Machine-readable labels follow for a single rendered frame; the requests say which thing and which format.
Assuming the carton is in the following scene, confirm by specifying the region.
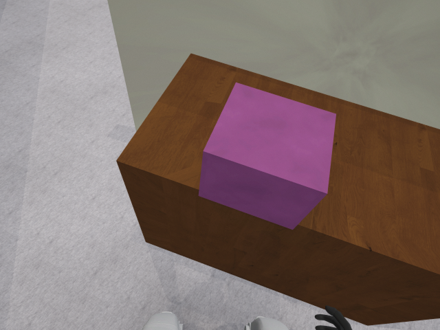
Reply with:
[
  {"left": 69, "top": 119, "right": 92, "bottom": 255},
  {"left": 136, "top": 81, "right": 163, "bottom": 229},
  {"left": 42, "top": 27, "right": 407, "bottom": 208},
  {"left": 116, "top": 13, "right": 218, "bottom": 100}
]
[{"left": 199, "top": 82, "right": 336, "bottom": 230}]

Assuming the left robot thigh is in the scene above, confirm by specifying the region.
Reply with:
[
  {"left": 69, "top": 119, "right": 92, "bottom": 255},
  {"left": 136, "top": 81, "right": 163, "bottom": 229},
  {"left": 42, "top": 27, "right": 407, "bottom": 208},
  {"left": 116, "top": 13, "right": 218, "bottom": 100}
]
[{"left": 141, "top": 313, "right": 183, "bottom": 330}]

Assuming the pedestal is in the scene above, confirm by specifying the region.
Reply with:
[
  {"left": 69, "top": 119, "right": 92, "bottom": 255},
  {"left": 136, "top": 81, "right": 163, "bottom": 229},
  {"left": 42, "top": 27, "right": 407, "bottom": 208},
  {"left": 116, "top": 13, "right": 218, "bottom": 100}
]
[{"left": 116, "top": 54, "right": 440, "bottom": 326}]

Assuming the right robot hand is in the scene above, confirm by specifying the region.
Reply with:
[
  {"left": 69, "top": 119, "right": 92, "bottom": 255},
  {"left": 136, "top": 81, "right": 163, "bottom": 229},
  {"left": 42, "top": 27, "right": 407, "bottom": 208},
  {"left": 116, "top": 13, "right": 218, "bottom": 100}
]
[{"left": 315, "top": 305, "right": 352, "bottom": 330}]

